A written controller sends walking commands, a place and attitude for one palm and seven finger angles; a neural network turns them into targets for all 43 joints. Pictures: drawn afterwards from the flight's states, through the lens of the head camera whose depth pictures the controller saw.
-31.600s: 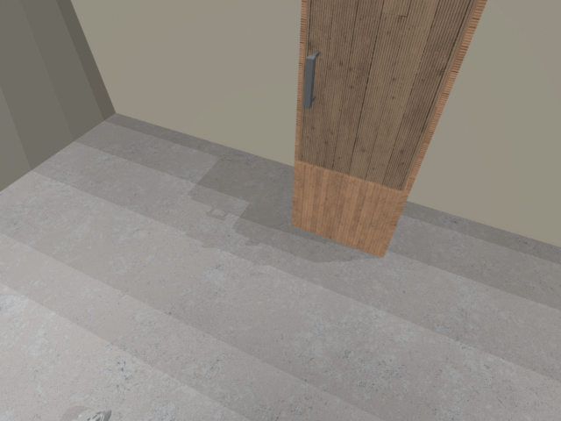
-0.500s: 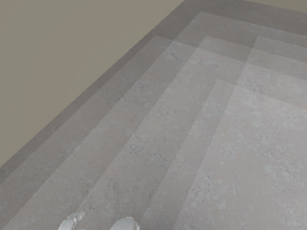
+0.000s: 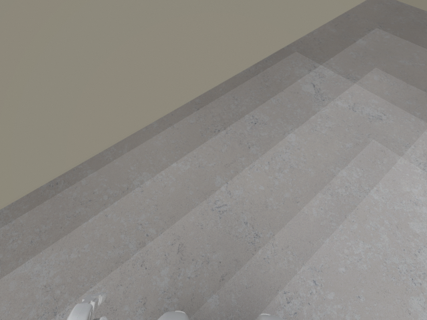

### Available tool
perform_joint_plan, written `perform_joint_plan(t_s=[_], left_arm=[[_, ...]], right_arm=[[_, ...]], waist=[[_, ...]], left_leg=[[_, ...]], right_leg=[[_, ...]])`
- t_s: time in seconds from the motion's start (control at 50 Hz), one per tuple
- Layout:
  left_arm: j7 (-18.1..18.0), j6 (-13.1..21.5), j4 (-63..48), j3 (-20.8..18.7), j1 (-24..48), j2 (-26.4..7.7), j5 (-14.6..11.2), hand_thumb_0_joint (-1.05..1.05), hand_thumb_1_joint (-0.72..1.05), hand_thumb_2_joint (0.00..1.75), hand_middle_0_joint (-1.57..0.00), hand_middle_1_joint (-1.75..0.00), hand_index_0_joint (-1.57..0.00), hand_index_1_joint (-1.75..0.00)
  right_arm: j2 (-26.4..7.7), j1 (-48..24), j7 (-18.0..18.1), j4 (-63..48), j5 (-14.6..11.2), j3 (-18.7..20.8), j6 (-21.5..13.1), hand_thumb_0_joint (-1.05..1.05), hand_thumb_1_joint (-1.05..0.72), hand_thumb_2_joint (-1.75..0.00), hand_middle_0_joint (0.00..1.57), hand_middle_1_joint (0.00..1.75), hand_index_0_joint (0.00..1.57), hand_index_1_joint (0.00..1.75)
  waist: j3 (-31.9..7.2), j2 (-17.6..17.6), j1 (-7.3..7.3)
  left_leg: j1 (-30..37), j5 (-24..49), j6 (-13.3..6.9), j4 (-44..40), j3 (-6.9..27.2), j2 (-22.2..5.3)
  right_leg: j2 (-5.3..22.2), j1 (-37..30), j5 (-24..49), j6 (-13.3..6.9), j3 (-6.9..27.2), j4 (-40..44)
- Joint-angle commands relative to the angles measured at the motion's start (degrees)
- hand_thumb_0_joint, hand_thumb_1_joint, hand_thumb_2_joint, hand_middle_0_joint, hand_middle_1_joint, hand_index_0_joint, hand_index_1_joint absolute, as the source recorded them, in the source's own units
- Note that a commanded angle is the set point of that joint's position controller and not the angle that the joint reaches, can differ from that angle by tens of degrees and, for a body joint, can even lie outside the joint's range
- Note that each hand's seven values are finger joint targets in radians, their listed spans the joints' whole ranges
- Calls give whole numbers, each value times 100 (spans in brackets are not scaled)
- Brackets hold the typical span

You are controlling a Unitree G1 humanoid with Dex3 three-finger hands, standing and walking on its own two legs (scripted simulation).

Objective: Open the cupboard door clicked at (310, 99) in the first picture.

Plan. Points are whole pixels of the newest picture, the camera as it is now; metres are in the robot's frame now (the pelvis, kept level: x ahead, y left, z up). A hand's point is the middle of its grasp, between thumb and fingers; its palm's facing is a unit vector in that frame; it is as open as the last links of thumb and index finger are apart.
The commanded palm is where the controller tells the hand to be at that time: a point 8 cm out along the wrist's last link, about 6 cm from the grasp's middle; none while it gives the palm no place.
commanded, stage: turn to face it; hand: left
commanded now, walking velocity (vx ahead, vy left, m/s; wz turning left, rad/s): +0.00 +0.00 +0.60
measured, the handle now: out of the picture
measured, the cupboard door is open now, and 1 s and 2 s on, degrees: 46 46 46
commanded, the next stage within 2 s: none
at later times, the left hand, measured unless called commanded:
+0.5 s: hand out of the picture +0.04 +0.20 -0.16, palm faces +0.33 -0.91 -0.26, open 7.4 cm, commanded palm none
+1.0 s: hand out of the picture -0.02 +0.17 -0.17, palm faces +0.60 -0.76 -0.24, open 7.4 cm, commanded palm none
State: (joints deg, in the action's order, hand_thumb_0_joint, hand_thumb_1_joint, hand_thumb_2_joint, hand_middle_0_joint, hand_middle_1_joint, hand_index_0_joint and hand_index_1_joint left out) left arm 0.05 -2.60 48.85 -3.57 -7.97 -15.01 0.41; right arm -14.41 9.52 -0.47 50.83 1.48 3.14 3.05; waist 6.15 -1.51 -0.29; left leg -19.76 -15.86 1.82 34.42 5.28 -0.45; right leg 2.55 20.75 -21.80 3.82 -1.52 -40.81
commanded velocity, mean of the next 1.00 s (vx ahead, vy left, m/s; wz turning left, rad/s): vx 0.00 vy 0.00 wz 0.60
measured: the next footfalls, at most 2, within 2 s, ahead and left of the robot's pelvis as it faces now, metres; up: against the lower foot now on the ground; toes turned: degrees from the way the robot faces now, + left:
right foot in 0.02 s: +0.06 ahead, -0.15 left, +0.00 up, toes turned -1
left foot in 0.30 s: +0.04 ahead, +0.11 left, +0.00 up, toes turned +15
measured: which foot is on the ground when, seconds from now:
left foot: down 0.00-0.02, up 0.04-0.28, down 0.30-0.56, up 0.58-0.84, down 0.86-1.00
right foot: up 0.00-0.00, down 0.02-0.30, up 0.32-0.56, down 0.58-0.86, up 0.88-1.00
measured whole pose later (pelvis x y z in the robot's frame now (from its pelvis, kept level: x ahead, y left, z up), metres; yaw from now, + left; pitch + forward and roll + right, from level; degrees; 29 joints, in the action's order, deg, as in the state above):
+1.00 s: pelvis +0.04 -0.05 +0.00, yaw +37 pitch +1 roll +0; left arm -0.4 -4.1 51.5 -3.7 -9.4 -14.6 0.6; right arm -12.9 8.6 -0.3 50.0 1.6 2.7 1.6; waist 6.1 2.3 -0.1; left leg -18.5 -16.7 0.0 34.2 1.1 0.5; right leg 5.1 26.3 -28.4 4.4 -2.4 -60.4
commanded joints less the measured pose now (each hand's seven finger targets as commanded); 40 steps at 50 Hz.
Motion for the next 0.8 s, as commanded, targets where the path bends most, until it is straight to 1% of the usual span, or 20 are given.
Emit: perform_joint_plan(t_s=[0.0,0.02,0.04,0.1,0.16,0.22,0.24,0.26,0.28,0.3,0.38,0.44,0.5,0.52,0.54,0.56,0.58,0.64,0.72,0.78], left_arm=[[-142,243,-300,-316,-911,-1442,145,0,90,90,-20,-30,-20,-30],[-155,257,-383,-260,-694,-1251,99,0,90,90,-20,-30,-20,-30],[-190,277,-399,-233,-449,-994,102,0,90,90,-20,-30,-20,-30],[-211,282,-413,-167,-266,-762,131,0,90,90,-20,-30,-20,-30],[-182,302,-231,-235,-673,-992,126,0,90,90,-20,-30,-20,-30],[-144,275,-158,-278,-615,-1050,66,0,90,90,-20,-30,-20,-30],[-117,248,-214,-276,-524,-991,22,0,90,90,-20,-30,-20,-30],[-84,200,-401,-235,-539,-647,-16,0,90,90,-20,-30,-20,-30],[-96,167,-635,-80,-79,-433,15,0,90,90,-20,-30,-20,-30],[-115,129,-734,-114,207,-539,47,0,90,90,-20,-30,-20,-30],[-58,72,-355,-159,-64,-427,38,0,90,90,-20,-30,-20,-30],[-40,78,-332,-145,-87,-361,16,0,90,90,-20,-30,-20,-30],[-49,138,-211,-176,-683,-394,12,0,90,90,-20,-30,-20,-30],[-84,185,-170,-241,-949,-645,52,0,90,90,-20,-30,-20,-30],[-141,245,-195,-355,-1034,-1180,146,0,90,90,-20,-30,-20,-30],[-146,229,-301,-313,-892,-1352,121,0,90,90,-20,-30,-20,-30],[-199,258,-373,-319,-674,-1099,114,0,90,90,-20,-30,-20,-30],[-190,258,-460,-168,-139,-704,122,0,90,90,-20,-30,-20,-30],[-179,291,-230,-259,-665,-970,138,0,90,90,-20,-30,-20,-30],[-136,268,-127,-286,-665,-1034,86,0,90,90,-20,-30,-20,-30]], right_arm=[[-542,-449,-10,-777,-85,291,-95,0,-90,-90,20,30,20,30],[-608,-372,-36,-734,-40,292,-66,0,-90,-90,20,30,20,30],[-543,-434,-30,-631,-39,306,-49,0,-90,-90,20,30,20,30],[-332,-447,-102,-524,-88,192,-39,0,-90,-90,20,30,20,30],[-164,-607,-135,-523,-109,104,-85,0,-90,-90,20,30,20,30],[-321,-217,-119,-423,-95,124,-122,0,-90,-90,20,30,20,30],[-540,105,-114,-354,-75,190,-147,0,-90,-90,20,30,20,30],[-1161,443,-83,-352,-12,341,-193,0,-90,-90,20,30,20,30],[-1519,821,-43,-290,-5,421,-152,0,-90,-90,20,30,20,30],[-1567,919,27,-233,20,437,-157,0,-90,-90,20,30,20,30],[-1124,-70,134,-438,18,312,-205,0,-90,-90,20,30,20,30],[-1160,-126,112,-428,33,351,-174,0,-90,-90,20,30,20,30],[-1139,-451,95,-513,-2,372,-102,0,-90,-90,20,30,20,30],[-947,-559,76,-595,-51,358,-80,0,-90,-90,20,30,20,30],[-514,-479,31,-709,-96,304,-75,0,-90,-90,20,30,20,30],[-615,-547,-21,-784,-59,300,-80,0,-90,-90,20,30,20,30],[-605,-459,-18,-747,-53,345,-36,0,-90,-90,20,30,20,30],[-404,-384,-101,-523,-52,257,9,0,-90,-90,20,30,20,30],[-159,-660,-139,-535,-105,130,-67,0,-90,-90,20,30,20,30],[-258,-310,-122,-455,-101,139,-104,0,-90,-90,20,30,20,30]], waist=[[-860,2151,442],[-835,1553,284],[-732,1791,127],[-730,1662,47],[-921,1352,260],[-997,1258,43],[-1127,751,-163],[-1353,-848,-338],[-1189,-1482,-542],[-1132,-726,-596],[-862,-974,-67],[-905,-769,-75],[-877,-626,211],[-809,-55,381],[-738,1726,415],[-724,2000,443],[-746,1535,255],[-552,1698,-22],[-801,1311,287],[-943,1248,119]], left_leg=[[-1471,-2096,35,2335,-468,374],[-1305,-1817,-25,3203,-222,99],[-1533,-1628,38,3634,-267,-27],[-992,-1469,162,2464,-648,-182],[-597,-1200,162,1110,-1095,38],[382,-120,47,-340,-1186,118],[1183,694,-75,-857,-978,-58],[2115,2350,-742,-1066,925,-1504],[2086,3739,-1524,-1288,1923,-2452],[1730,2996,-1695,-1260,2003,-2428],[944,2156,-1109,-1252,920,-1352],[608,1658,-1020,-1243,886,-1206],[-167,988,-804,-882,961,-955],[-723,209,-507,-274,666,-530],[-1681,-1267,-27,1095,-254,321],[-1395,-1997,-15,2557,-337,265],[-1324,-1751,-46,3315,-207,108],[-1084,-1269,118,3083,-521,-141],[-548,-1261,153,1108,-1066,35],[315,-336,59,-225,-1157,110]], right_leg=[[2555,-1397,670,-1156,2521,2866],[2389,-962,826,-1382,2166,2647],[2045,-1084,1720,-1304,1820,2340],[1621,-1249,3592,-1081,354,1770],[1655,-1771,4245,-1007,165,1425],[1575,-1424,3836,-636,-239,806],[1500,-829,3288,-380,-454,241],[818,623,866,73,-810,-970],[423,1385,-1662,195,-442,-1967],[411,1474,-1496,137,-13,-2445],[286,958,-499,96,146,-2048],[53,232,-482,39,-55,-927],[-189,-1003,302,-26,-198,660],[211,-1542,406,-112,197,1716],[1769,-1869,76,-703,2061,2664],[2546,-1134,203,-1271,2405,2924],[2450,-864,307,-1404,2262,2772],[1635,-807,2097,-1091,514,2191],[1722,-1645,3662,-1035,106,1604],[1659,-1430,3429,-706,-214,1042]])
